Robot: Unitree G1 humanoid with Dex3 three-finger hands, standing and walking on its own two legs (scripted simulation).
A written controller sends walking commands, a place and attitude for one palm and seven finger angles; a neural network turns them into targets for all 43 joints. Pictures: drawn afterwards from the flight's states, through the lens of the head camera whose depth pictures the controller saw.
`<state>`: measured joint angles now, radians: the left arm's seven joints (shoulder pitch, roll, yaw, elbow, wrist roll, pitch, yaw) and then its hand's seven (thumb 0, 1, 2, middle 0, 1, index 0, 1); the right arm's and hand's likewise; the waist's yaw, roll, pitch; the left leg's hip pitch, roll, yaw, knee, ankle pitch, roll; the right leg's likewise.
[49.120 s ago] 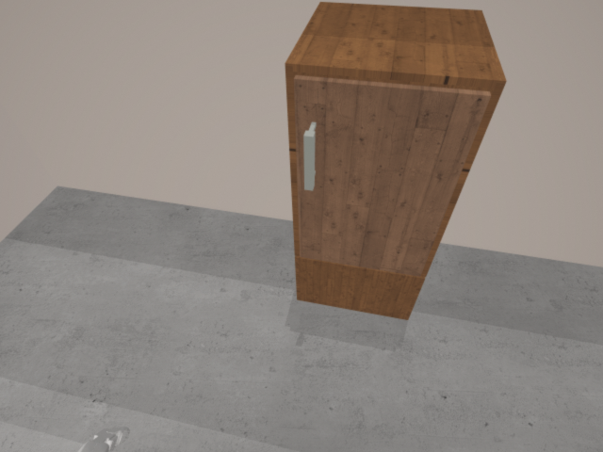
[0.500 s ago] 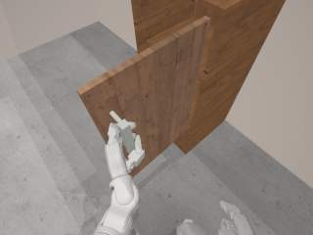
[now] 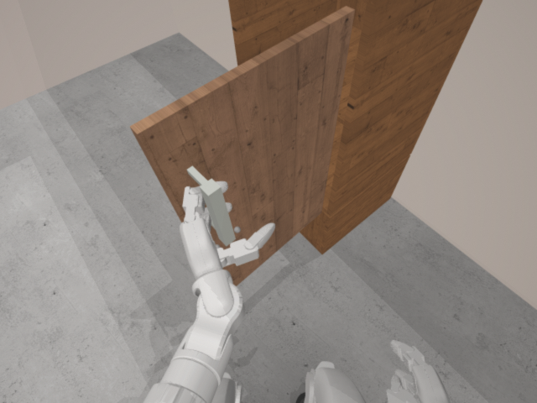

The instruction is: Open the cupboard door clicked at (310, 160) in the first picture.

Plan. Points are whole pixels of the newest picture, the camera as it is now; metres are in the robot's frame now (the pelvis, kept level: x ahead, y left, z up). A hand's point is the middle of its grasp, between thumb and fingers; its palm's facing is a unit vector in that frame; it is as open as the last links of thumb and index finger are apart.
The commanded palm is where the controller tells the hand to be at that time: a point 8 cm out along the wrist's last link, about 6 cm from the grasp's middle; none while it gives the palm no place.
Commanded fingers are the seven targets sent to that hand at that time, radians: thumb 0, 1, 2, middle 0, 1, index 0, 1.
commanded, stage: open thumb and fingers to let go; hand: left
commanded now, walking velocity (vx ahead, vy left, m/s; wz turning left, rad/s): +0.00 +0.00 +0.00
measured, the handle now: (212, 208) +0.40 +0.10 +0.04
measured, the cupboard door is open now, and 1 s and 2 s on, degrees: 93 93 93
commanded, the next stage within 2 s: slide the hand sideways off the handle in 0.40 s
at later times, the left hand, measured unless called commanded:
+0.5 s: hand (235, 231) +0.36 +0.06 +0.04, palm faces +0.33 -0.94 -0.04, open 15.1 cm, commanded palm +0.32 +0.10 +0.03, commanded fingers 0.00 -0.50 0.30 -0.15 -0.30 -0.15 -0.30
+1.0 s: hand (228, 251) +0.33 +0.07 +0.04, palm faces -0.11 -0.99 +0.00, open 16.3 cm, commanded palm +0.30 +0.12 +0.03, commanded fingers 0.00 -0.50 0.30 -0.15 -0.30 -0.15 -0.30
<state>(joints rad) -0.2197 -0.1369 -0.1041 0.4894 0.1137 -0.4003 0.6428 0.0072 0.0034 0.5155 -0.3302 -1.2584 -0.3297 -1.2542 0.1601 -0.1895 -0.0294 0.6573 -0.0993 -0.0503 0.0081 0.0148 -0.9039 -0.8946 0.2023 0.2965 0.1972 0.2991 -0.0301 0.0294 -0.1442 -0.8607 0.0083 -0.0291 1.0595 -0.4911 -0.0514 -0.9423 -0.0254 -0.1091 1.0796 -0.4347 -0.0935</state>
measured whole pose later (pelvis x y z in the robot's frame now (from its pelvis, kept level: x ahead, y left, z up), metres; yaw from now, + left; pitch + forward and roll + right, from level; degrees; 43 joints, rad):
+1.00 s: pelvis +0.00 +0.05 -0.01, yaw -2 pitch +16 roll +1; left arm -0.14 -0.04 -0.20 0.42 0.03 -0.46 0.20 -0.01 -0.50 0.30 -0.14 -0.34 -0.15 -0.32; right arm 0.25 -0.22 -0.01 0.54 -0.04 -0.06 0.05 0.02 -0.90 -0.89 0.20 0.30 0.20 0.30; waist -0.02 0.02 -0.14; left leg -0.88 -0.01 0.03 1.13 -0.53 0.02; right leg -0.96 -0.04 -0.05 1.11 -0.44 -0.02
